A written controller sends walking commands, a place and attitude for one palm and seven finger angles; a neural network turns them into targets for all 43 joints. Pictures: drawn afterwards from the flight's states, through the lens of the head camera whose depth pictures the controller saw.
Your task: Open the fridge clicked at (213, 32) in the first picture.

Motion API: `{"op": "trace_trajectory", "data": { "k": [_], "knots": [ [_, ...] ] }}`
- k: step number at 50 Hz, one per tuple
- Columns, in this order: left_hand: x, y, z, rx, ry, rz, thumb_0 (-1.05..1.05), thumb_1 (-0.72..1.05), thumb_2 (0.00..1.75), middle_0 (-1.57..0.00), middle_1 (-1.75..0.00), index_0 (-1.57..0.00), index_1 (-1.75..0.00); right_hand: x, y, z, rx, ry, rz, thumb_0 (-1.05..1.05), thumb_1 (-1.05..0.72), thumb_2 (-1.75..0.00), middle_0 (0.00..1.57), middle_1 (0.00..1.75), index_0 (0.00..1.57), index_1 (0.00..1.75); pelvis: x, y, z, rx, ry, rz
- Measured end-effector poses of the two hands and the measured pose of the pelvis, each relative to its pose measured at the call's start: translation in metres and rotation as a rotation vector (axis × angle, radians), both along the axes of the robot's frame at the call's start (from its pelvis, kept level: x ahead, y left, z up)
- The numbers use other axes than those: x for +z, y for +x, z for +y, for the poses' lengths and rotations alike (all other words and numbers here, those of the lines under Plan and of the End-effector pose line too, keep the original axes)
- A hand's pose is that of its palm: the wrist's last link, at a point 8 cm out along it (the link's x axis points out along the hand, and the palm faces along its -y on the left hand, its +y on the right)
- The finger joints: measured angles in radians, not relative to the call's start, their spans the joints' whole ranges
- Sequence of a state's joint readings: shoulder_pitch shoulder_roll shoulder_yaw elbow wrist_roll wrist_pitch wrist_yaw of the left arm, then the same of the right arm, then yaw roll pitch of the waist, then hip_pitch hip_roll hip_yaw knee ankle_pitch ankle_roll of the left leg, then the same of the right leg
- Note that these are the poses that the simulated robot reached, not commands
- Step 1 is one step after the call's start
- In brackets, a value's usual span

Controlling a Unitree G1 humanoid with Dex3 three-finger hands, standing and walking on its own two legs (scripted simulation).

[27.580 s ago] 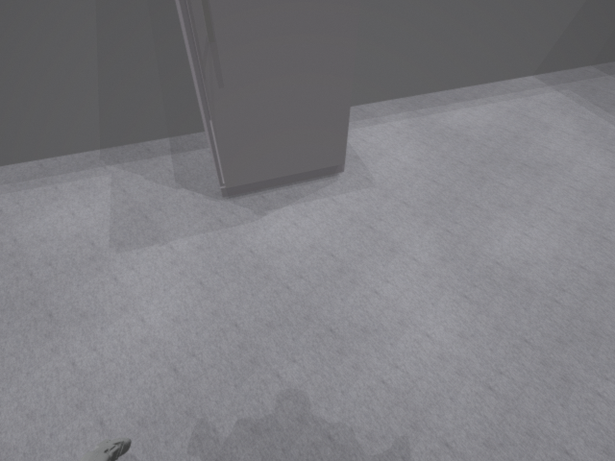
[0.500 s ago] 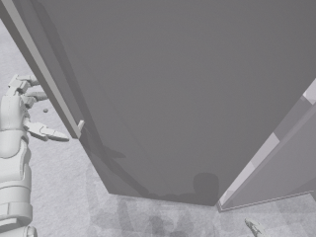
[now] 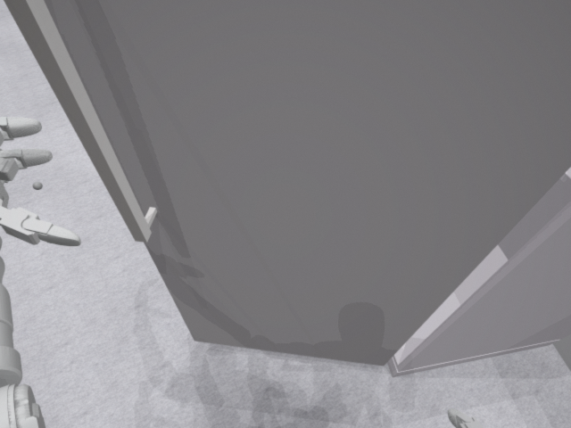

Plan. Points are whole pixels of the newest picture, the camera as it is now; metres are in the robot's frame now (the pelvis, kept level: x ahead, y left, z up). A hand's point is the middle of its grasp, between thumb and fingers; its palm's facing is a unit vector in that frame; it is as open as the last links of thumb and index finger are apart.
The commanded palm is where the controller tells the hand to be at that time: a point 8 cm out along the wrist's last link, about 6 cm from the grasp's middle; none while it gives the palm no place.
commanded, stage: slip the hand off the handle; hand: left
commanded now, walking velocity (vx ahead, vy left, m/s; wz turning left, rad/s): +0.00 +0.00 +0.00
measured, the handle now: (94, 111) +0.41 +0.25 +0.23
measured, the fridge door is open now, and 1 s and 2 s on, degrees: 73 73 73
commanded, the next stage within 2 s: draw the hand back to the body in 0.70 s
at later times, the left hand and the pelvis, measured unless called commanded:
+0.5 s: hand out of the picture +0.28 +0.34 +0.15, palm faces +0.34 -0.90 -0.25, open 14.7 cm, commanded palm +0.23 +0.37 +0.15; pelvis -0.01 +0.00 +0.00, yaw +1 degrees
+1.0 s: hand out of the picture +0.23 +0.31 +0.15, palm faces +0.16 -0.99 -0.05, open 14.7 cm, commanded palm +0.19 +0.36 +0.16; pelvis -0.01 -0.01 +0.01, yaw +3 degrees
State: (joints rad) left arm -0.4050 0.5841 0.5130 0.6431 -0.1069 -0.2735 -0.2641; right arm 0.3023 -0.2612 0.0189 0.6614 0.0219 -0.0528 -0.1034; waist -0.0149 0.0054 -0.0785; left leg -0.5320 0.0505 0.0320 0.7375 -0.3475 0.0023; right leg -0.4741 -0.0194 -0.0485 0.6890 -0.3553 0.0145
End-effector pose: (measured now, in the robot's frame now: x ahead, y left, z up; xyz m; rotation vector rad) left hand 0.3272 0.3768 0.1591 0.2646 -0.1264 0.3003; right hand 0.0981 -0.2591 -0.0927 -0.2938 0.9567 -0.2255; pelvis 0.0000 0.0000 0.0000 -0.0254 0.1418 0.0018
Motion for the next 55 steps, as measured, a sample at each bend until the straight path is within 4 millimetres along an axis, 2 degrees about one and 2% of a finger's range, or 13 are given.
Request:
{"op": "trace_trajectory", "data": {
  "k": [5,11,15,21,29,35,41,47,50,55],
  "knots": [
    [-0.003,-0.003,0.007,-0.006,0.011,0.015,-0.02,-0.55,0.2,-0.26,-1.16,-0.25,-1.15,-0.002,-0.017,0.001,-0.022,-0.001,0.03,0.01,-0.91,-0.9,0.21,0.3,0.2,0.3,-0.001,-0.004,0.003,-0.007,-0.003,0.007],
    [-0.004,-0.025,-0.008,-0.057,0.021,-0.028,-0.02,-0.55,0.2,-0.26,-1.16,-0.25,-1.15,-0.001,-0.019,0.006,-0.032,0.011,0.005,0.01,-0.91,-0.9,0.21,0.3,0.2,0.3,0.0,-0.003,0.008,-0.015,-0.003,-0.006],
    [-0.009,-0.044,-0.004,-0.02,-0.003,-0.021,-0.02,-0.55,0.2,-0.26,-1.16,-0.26,-1.15,0.004,-0.006,0.011,-0.017,0.019,-0.047,0.01,-0.91,-0.9,0.21,0.3,0.2,0.3,0.001,-0.004,0.008,-0.013,-0.001,-0.022],
    [-0.007,-0.074,0.007,0.043,0.02,-0.01,-0.02,-0.55,0.2,-0.26,-1.16,-0.26,-1.15,0.012,0.023,0.019,0.049,0.02,-0.139,0.01,-0.91,-0.9,0.21,0.3,0.2,0.3,0.001,-0.008,0.005,0.004,-0.003,-0.04],
    [-0.003,-0.1,-0.001,0.006,0.018,-0.016,-0.02,-0.56,0.2,-0.26,-1.16,-0.25,-1.15,0.023,0.058,0.027,0.119,0.029,-0.243,0.01,-0.9,-0.9,0.21,0.3,0.2,0.3,0.001,-0.01,0.001,0.023,-0.003,-0.06],
    [-0.006,-0.115,-0.008,0.009,0.017,0.01,-0.02,-0.56,0.2,-0.26,-1.16,-0.26,-1.15,0.029,0.069,0.028,0.139,0.041,-0.292,0.01,-0.9,-0.9,0.21,0.3,0.2,0.3,0.002,-0.009,-0.004,0.024,0.003,-0.069],
    [-0.001,-0.134,-0.003,0.046,0.036,-0.01,-0.02,-0.55,0.2,-0.26,-1.16,-0.26,-1.15,0.027,0.066,0.022,0.146,0.038,-0.287,0.01,-0.9,-0.9,0.21,0.3,0.2,0.3,0.002,-0.009,-0.01,0.029,0.003,-0.077],
    [-0.006,-0.133,0.0,-0.043,-0.172,0.01,-0.02,-0.56,0.2,-0.26,-1.16,-0.25,-1.15,0.024,0.06,0.014,0.117,0.025,-0.281,0.02,-0.9,-0.9,0.21,0.3,0.2,0.3,0.005,-0.008,-0.012,0.046,-0.002,-0.103],
    [-0.005,-0.123,-0.013,-0.147,-0.209,0.057,-0.02,-0.56,0.2,-0.25,-1.16,-0.25,-1.15,0.029,0.06,0.012,0.105,0.026,-0.321,0.02,-0.9,-0.9,0.21,0.3,0.2,0.3,0.007,-0.007,-0.011,0.046,0.0,-0.118],
    [0.006,-0.112,-0.031,-0.263,-0.166,0.105,-0.02,-0.56,0.2,-0.26,-1.16,-0.25,-1.15,0.042,0.062,0.013,0.097,0.05,-0.407,0.02,-0.9,-0.9,0.21,0.3,0.2,0.3,0.01,-0.005,-0.01,0.029,0.008,-0.128]
  ]
}}
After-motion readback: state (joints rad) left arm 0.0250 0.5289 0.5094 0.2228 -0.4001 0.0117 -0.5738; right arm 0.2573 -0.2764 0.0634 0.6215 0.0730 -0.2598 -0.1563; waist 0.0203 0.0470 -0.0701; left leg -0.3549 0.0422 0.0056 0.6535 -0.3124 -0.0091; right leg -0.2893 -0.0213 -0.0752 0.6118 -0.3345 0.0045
